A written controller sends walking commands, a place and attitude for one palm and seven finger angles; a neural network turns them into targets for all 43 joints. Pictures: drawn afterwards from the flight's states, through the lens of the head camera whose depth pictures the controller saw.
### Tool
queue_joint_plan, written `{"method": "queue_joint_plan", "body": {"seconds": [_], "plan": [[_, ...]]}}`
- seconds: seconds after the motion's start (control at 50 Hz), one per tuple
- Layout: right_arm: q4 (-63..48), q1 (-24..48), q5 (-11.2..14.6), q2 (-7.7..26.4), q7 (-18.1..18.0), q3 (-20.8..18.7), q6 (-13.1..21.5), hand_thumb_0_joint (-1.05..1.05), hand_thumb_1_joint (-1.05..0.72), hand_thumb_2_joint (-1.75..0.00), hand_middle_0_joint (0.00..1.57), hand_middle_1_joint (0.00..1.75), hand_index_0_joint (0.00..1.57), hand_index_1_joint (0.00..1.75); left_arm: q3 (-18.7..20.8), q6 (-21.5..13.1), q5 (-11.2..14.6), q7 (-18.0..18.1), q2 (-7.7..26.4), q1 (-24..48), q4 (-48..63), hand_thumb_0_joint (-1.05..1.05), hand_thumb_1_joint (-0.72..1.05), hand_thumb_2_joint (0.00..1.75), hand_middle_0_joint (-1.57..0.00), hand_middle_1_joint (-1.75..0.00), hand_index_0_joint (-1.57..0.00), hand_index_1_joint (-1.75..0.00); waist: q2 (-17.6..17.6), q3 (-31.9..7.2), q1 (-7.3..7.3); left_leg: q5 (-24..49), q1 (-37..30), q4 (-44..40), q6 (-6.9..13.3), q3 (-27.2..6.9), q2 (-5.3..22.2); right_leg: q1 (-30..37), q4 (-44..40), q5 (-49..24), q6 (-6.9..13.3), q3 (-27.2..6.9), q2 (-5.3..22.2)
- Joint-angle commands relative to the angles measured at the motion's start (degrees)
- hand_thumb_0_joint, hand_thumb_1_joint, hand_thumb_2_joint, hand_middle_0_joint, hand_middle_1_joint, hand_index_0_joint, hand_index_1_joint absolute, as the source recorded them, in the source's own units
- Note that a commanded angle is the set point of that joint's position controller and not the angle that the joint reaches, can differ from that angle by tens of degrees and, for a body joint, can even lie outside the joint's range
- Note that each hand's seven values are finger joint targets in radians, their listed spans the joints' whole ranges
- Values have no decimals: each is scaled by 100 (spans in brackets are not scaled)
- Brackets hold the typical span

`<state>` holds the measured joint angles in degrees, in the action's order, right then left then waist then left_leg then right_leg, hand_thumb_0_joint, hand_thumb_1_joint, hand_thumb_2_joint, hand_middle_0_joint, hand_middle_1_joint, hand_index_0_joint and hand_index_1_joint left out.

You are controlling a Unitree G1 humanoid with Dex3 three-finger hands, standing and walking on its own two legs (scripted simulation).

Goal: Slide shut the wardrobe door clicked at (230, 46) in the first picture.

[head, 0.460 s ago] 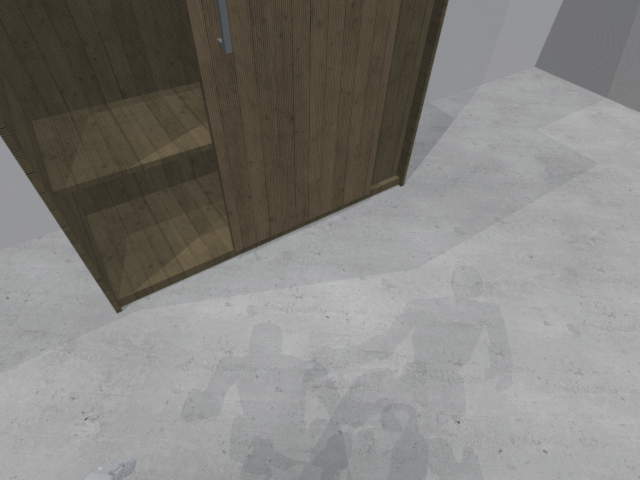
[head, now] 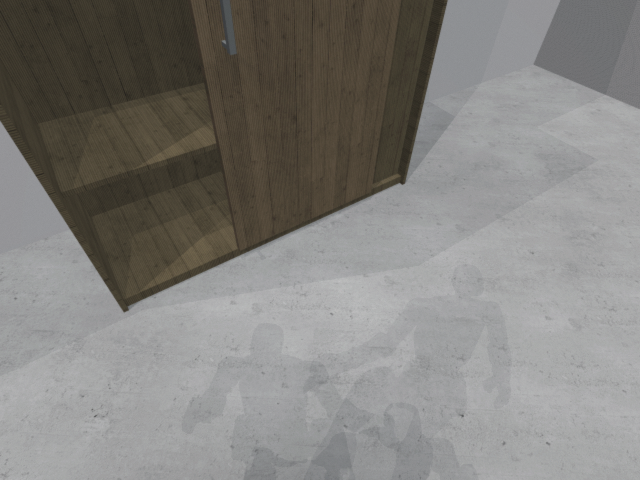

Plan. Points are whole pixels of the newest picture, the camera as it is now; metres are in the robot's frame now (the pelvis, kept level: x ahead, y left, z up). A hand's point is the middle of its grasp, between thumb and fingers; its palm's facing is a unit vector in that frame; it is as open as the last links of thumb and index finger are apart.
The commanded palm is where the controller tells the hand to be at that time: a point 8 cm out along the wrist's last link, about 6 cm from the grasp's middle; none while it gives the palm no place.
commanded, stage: stand and wait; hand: right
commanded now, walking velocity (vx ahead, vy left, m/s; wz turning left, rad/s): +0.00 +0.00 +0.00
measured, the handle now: out of the picture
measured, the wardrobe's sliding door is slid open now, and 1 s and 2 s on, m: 0.46 0.46 0.46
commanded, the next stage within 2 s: look at it before walking up in 0.36 s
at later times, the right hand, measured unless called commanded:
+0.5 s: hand out of the picture +0.07 -0.24 -0.15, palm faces -0.04 +0.94 -0.34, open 7.4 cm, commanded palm none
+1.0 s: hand out of the picture +0.09 -0.24 -0.15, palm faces -0.04 +0.94 -0.34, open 7.4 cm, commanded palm none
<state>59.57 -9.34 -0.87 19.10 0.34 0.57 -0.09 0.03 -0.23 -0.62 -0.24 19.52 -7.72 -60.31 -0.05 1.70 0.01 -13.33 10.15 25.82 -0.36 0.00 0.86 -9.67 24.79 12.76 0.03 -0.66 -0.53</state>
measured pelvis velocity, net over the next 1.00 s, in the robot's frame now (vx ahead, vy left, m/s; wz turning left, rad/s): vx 0.01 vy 0.00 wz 0.01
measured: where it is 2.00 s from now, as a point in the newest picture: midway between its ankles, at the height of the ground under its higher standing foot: outside the picture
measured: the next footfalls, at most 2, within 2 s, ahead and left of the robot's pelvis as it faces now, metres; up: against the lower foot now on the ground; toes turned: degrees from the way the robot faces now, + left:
left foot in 1.96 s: +0.45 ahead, +0.00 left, +0.00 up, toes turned +2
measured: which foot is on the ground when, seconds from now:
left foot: down 0.00-1.00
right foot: down 0.00-1.00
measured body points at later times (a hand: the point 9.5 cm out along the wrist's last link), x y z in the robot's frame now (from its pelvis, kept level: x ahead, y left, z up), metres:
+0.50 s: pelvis +0.00 +0.00 +0.00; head +0.00 +0.01 +0.45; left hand +0.06 +0.30 -0.13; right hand +0.08 -0.29 -0.13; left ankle +0.01 +0.12 -0.74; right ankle +0.01 -0.12 -0.74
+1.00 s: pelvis +0.01 +0.00 +0.00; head +0.02 +0.00 +0.45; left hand +0.09 +0.30 -0.13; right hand +0.09 -0.29 -0.13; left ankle +0.01 +0.12 -0.74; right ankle +0.01 -0.12 -0.74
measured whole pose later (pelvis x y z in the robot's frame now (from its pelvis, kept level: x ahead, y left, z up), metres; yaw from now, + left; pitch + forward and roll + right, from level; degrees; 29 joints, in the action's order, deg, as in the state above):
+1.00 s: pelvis +0.01 +0.00 +0.00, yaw +1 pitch -2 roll +0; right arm 61.8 -7.8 -0.9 19.4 0.2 0.4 0.5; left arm -0.2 -0.7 -0.3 -0.1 19.5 -6.4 -63.3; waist -0.1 2.1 0.0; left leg -12.1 8.5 22.3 -0.2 -0.5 0.4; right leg -7.7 21.2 11.7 -0.3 -0.2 0.0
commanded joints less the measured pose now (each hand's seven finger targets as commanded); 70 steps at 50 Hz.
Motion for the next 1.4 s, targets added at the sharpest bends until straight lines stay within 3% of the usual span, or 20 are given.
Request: {"method": "queue_joint_plan", "body": {"seconds": [0.0, 0.36, 0.58, 0.86, 1.06, 1.1, 1.16, 1.2, 1.22, 1.24, 1.28, 1.3, 1.32, 1.36, 1.38], "plan": [[-356, 388, 29, 1224, -90, -265, 154, 0, -90, -90, 20, 30, 20, 30, 236, -166, -7, 84, 1145, 316, 348, 0, 90, 90, -20, -30, -20, -30, -71, -322, -16, 255, -17, -629, 254, -659, 598, -30, -508, -478, 188, -540, 631], [-148, 365, 21, 1221, -85, -253, 140, 0, -90, -90, 20, 30, 20, 30, 218, -163, -4, 77, 1180, 209, 62, 0, 90, 90, -20, -30, -20, -30, -39, -164, -2, -92, 84, -763, 239, -710, 565, -90, -702, -190, 170, -601, 667], [-142, 374, 26, 1217, -101, -251, 173, 0, -90, -90, 20, 30, 20, 30, 218, -186, 11, 88, 1167, 261, 52, 0, 90, 90, -20, -30, -20, -30, -72, -361, -5, 730, -119, -667, 238, -646, 595, 125, -636, -784, 155, -529, 716], [-132, 402, 21, 1216, -98, -250, 166, 0, -90, -90, 20, 30, 20, 30, 213, -172, 9, 96, 1169, 348, 61, 0, 90, 90, -20, -30, -20, -30, 12, -266, -1, 800, -131, -734, 227, -649, 582, 197, -711, -801, 137, -509, 722], [-110, 378, 25, 1217, -103, -253, 173, 0, -90, -90, 20, 30, 20, 30, 203, -183, 20, 108, 1175, 351, 41, 0, 90, 90, -20, -30, -20, -30, -51, -424, -3, 1139, -286, -710, 221, -604, 597, 350, -709, -1094, 134, -489, 749], [64, -62, 18, 520, -127, -113, 56, 0, -90, -90, 20, 30, 20, 30, 23, -76, -24, 68, 452, -48, -118, 0, 90, 90, -20, -30, -20, -30, -75, -521, 12, 122, -360, -639, 115, -519, 564, 239, -571, -330, 53, -386, 655], [69, -391, -45, 665, -53, -205, -10, 0, -90, -90, 20, 30, 20, 30, 55, -1, -75, 23, 404, -177, -71, 0, 90, 90, -20, -30, -20, -30, -389, 111, 131, -1955, -171, -935, 261, -877, 656, -724, -274, 1463, 124, -349, 371], [45, -723, -60, 849, -44, -313, -9, 0, -90, -90, 20, 30, 20, 30, 68, 11, -88, 12, 286, -205, 65, 0, 90, 90, -20, -30, -20, -30, -963, 448, 241, -2798, -249, -1402, 570, -1512, 1153, -1465, 624, 1568, 74, 39, 88], [28, -927, -63, 943, -62, -367, 14, 0, -90, -90, 20, 30, 20, 30, 101, 12, -88, 4, 261, -170, 145, 0, 90, 90, -20, -30, -20, -30, -1201, 513, 299, -3075, -327, -1694, 786, -1894, 1519, -1750, 1217, 1489, 69, 214, 107], [8, -1017, -66, 936, -75, -402, 67, 0, -90, -90, 20, 30, 20, 30, 137, -15, -83, -15, 257, -89, 242, 0, 90, 90, -20, -30, -20, -30, -1157, 650, 327, -2937, -310, -1827, 986, -2118, 1776, -1993, 1701, 1508, 78, 170, 233], [-35, -1040, -81, 823, -85, -445, 195, 0, -90, -90, 20, 30, 20, 30, 177, -104, -49, -53, 169, -142, 340, 0, 90, 90, -20, -30, -20, -30, -832, 673, 224, -2066, -437, -1699, 1165, -1919, 1914, -2151, 1920, 1432, 111, 123, 447], [-65, -972, -92, 776, -81, -451, 226, 0, -90, -90, 20, 30, 20, 30, 184, -133, -33, -78, 60, -274, 338, 0, 90, 90, -20, -30, -20, -30, -712, 615, 140, -1613, -403, -1520, 1140, -1552, 1840, -1942, 1707, 1360, 116, 199, 463], [-83, -933, -87, 713, -75, -451, 241, 0, -90, -90, 20, 30, 20, 30, 192, -145, -22, -100, -46, -424, 295, 0, 90, 90, -20, -30, -20, -30, -721, 595, 80, -1391, -244, -1397, 1069, -1179, 1726, -1628, 1459, 1264, 120, 355, 422], [-99, -764, -64, 553, -63, -437, 225, 0, -90, -90, 20, 30, 20, 30, 186, -188, -19, -96, -255, -1099, 118, 0, 90, 90, -20, -30, -20, -30, -622, 510, -236, -1458, 584, -920, 758, -440, 1337, -337, 591, 555, 120, 666, 232], [-100, -777, -33, 378, -50, -410, 198, 0, -90, -90, 20, 30, 20, 30, 214, -213, -16, -59, -195, -1604, -50, 0, 90, 90, -20, -30, -20, -30, -232, 372, -393, -1517, 1082, -335, 574, -34, 1012, 467, 288, 500, 118, 623, 159]]}}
